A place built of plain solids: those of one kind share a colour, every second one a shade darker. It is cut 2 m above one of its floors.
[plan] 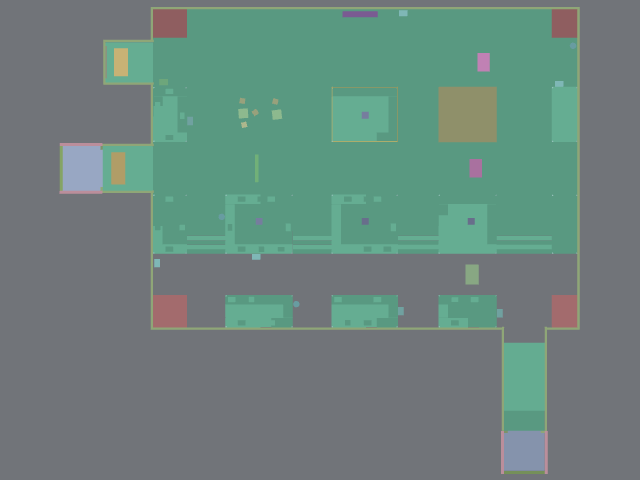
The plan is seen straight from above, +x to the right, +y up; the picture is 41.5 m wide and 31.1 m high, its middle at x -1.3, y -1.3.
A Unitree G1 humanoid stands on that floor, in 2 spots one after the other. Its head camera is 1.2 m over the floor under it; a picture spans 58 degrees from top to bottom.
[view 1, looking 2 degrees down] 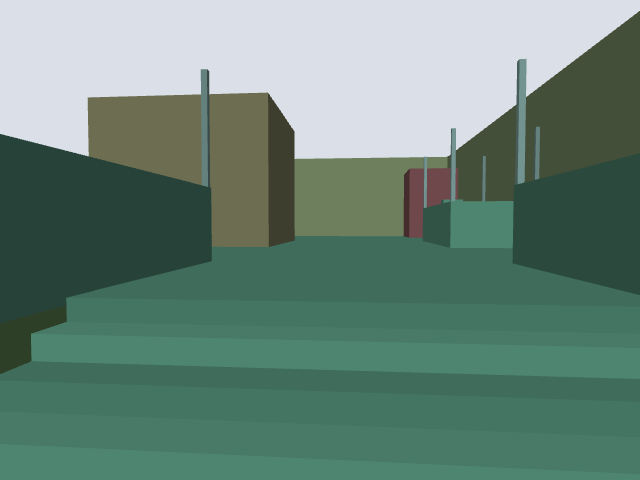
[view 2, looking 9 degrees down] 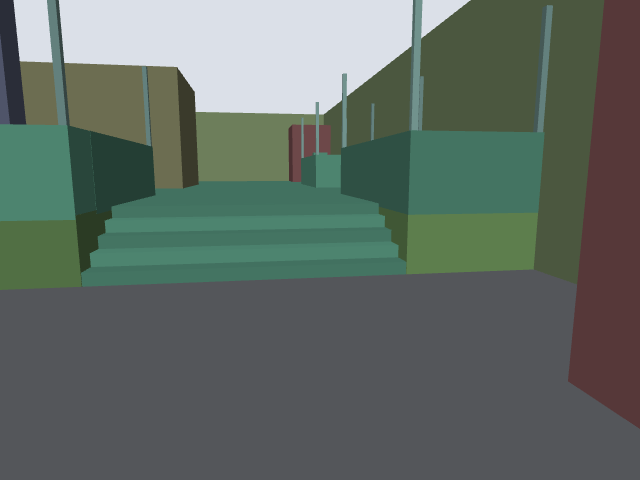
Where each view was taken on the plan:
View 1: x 11.94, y -3.53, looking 95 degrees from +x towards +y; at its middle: piece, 12.77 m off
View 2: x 11.94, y -6.96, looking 81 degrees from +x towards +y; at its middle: piece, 5.48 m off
